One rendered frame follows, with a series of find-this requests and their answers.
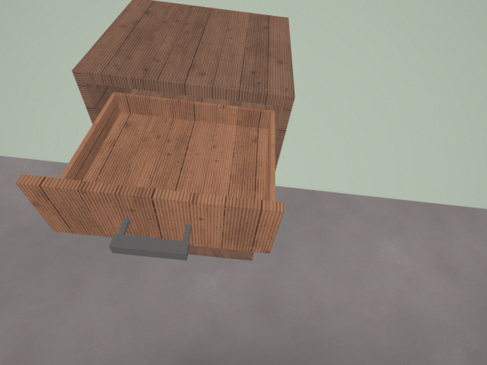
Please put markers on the handle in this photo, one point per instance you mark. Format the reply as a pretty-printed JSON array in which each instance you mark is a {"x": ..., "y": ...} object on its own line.
[{"x": 150, "y": 247}]

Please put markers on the cabinet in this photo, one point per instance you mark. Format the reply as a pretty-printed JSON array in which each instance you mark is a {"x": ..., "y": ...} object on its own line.
[{"x": 194, "y": 53}]

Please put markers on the drawer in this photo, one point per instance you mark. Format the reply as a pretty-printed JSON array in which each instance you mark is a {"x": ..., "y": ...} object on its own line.
[{"x": 164, "y": 163}]

